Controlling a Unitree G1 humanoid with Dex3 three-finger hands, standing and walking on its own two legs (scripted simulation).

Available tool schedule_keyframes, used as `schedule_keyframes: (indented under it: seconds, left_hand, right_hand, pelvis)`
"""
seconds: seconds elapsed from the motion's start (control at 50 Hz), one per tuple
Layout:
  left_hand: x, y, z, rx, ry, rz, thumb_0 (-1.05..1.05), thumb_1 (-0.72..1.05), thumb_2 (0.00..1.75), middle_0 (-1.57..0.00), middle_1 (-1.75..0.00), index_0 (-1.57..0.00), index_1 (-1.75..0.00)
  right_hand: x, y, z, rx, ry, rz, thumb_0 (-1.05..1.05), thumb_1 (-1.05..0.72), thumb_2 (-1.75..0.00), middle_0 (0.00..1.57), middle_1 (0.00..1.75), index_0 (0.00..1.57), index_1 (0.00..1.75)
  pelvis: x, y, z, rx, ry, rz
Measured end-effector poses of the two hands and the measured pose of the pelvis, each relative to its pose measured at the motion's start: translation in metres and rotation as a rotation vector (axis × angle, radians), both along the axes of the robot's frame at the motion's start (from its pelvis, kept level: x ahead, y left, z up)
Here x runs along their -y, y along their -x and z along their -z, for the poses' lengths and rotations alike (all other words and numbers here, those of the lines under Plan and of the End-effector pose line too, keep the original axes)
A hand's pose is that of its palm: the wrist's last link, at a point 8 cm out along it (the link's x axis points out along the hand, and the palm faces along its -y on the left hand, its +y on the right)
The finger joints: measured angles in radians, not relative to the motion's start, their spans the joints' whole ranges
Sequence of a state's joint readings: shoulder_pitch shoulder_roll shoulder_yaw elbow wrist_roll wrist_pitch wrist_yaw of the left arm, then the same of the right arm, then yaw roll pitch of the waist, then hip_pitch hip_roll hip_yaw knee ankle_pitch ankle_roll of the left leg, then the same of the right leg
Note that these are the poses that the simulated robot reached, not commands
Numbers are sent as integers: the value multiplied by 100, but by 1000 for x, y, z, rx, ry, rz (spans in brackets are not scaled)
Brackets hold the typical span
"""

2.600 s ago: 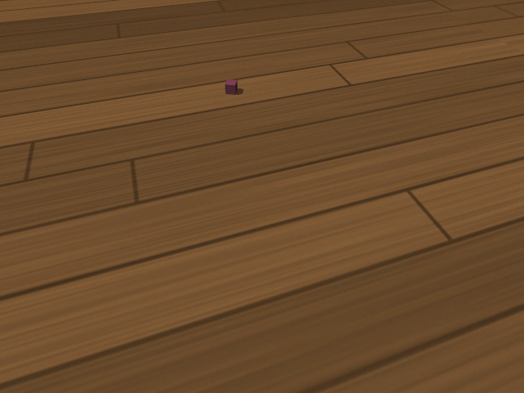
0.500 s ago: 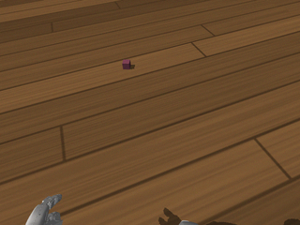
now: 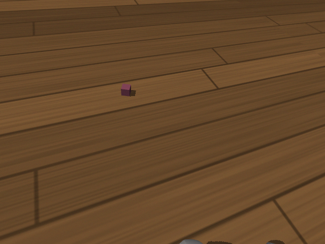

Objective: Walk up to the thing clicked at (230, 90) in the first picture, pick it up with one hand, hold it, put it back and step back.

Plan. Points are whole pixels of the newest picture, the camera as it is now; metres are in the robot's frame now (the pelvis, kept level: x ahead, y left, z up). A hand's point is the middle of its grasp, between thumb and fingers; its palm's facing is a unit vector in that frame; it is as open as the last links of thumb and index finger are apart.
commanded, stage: walk up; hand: left
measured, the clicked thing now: (126, 90) +1.43 +0.26 -0.73
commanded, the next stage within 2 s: none
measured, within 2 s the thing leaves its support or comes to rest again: neither
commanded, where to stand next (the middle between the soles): +1.06 -0.01 m, yaw +3 degrees
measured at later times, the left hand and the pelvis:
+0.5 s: hand (89, 167) +0.36 +0.22 -0.11, palm faces +0.01 -0.93 -0.38, open 7.3 cm; pelvis +0.27 -0.04 +0.00, yaw +2 degrees
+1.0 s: hand (87, 130) +0.52 +0.27 -0.15, palm faces -0.03 -0.94 -0.34, open 7.3 cm; pelvis +0.49 +0.00 +0.00, yaw +1 degrees
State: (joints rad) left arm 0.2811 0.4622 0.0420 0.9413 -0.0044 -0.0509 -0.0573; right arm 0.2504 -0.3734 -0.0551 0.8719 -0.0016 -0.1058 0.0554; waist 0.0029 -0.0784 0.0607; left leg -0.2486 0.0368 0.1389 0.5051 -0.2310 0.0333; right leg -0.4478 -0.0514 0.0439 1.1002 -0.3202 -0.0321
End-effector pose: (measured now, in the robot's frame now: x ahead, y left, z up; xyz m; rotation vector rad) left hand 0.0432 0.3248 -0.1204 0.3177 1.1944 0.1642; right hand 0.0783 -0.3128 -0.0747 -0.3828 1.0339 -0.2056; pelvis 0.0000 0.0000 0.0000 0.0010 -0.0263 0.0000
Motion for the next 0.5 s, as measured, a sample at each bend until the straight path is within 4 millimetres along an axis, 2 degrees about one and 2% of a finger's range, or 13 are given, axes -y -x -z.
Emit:
schedule_keyframes:
  seconds: [0.1,0.18,0.26,0.32,0.36,0.4,0.5]
  left_hand:
    - [6,-78,-13,38,13,43,0,91,90,-21,-30,-20,-30]
    - [17,-147,-19,77,7,67,0,91,90,-21,-30,-20,-30]
    - [34,-219,-21,131,-15,79,0,91,90,-21,-30,-20,-30]
    - [49,-267,-21,192,-36,73,0,91,90,-21,-30,-20,-30]
    - [58,-286,-27,227,-36,62,0,91,90,-21,-30,-21,-30]
    - [63,-296,-35,233,-37,43,0,91,90,-21,-30,-21,-30]
    - [62,-303,-43,170,-50,6,0,91,90,-21,-30,-21,-30]
  right_hand:
    - [1,-21,3,-67,-15,32,0,-90,-90,21,30,20,30]
    - [11,-44,16,-123,-34,58,0,-90,-90,21,30,20,30]
    - [30,-79,39,-160,-46,84,0,-89,-90,21,30,20,30]
    - [45,-117,58,-183,-46,84,1,-90,-90,21,30,20,30]
    - [47,-146,59,-183,-55,67,1,-90,-90,21,30,20,30]
    - [47,-179,56,-163,-67,45,1,-90,-90,20,30,20,30]
    - [44,-259,39,-84,-86,-18,1,-90,-90,20,30,20,30]
  pelvis:
    - [0,-55,-7,4,-7,1]
    - [8,-100,-3,8,-19,-2]
    - [24,-154,10,6,-31,-13]
    - [36,-189,21,12,-1,-21]
    - [41,-207,18,19,-11,-25]
    - [43,-224,11,24,-15,-30]
    - [45,-267,-2,18,-6,-29]
